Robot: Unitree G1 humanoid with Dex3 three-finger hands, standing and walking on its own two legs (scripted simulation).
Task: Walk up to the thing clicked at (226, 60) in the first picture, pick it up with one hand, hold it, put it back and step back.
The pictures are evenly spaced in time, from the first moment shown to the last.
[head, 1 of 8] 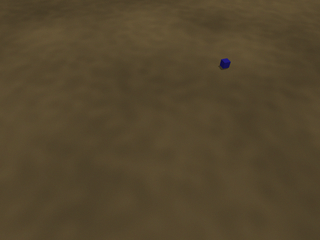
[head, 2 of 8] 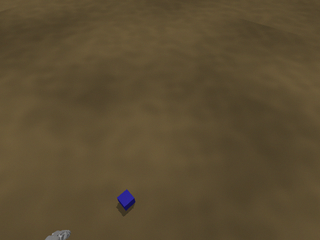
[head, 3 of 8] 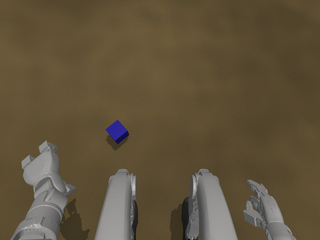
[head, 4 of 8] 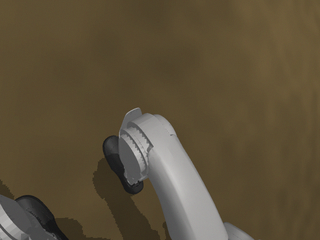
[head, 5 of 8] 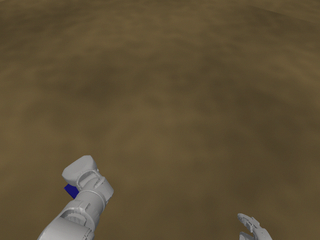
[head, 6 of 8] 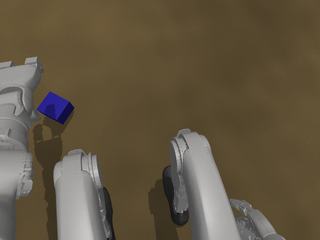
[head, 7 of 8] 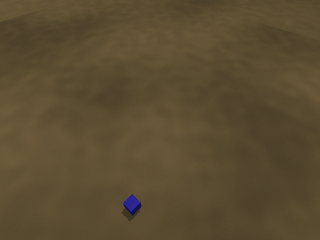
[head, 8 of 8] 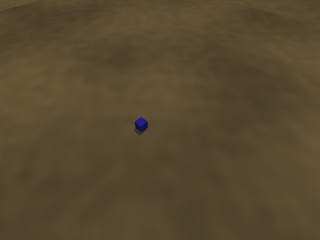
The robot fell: no
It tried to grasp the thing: yes
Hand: left
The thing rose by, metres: 0.66
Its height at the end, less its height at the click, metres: +0.00
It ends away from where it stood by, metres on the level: 0.02
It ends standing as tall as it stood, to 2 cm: yes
